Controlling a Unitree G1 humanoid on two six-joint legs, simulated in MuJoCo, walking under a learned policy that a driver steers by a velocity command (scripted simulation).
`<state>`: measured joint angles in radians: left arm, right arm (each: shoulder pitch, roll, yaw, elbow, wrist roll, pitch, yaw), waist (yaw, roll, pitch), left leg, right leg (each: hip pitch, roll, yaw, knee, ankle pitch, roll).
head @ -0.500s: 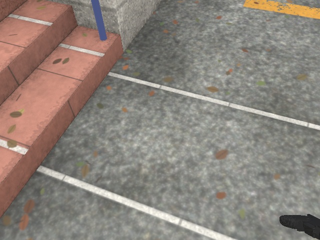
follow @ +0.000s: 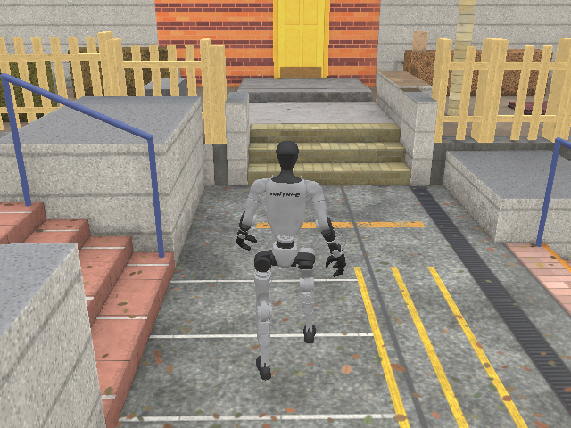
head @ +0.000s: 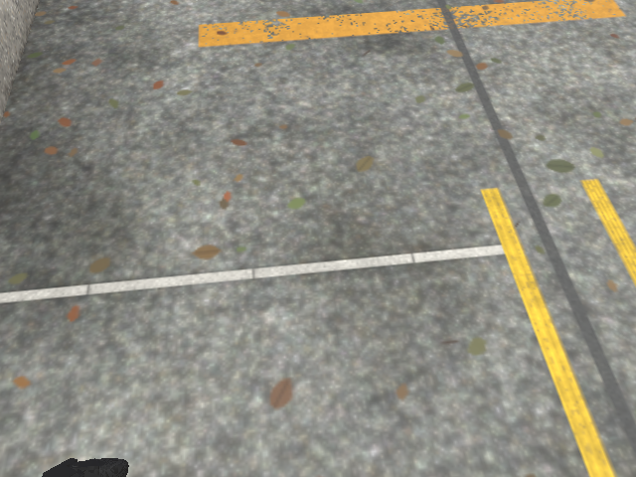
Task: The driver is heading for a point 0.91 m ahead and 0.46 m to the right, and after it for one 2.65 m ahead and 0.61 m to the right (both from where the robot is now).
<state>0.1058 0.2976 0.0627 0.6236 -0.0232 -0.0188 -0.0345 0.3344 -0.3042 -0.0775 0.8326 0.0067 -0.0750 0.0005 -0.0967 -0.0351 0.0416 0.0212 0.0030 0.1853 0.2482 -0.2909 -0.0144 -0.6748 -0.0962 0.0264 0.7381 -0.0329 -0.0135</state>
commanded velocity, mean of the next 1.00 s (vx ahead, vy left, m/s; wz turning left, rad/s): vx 0.50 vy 0.00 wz -0.60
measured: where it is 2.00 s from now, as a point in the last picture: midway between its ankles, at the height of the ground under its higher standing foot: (499, 278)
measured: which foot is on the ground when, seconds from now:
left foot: down 0.00-0.10, up 0.12-0.58, down 0.60-1.00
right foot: up 0.00-0.08, down 0.10-0.62, up 0.64-1.00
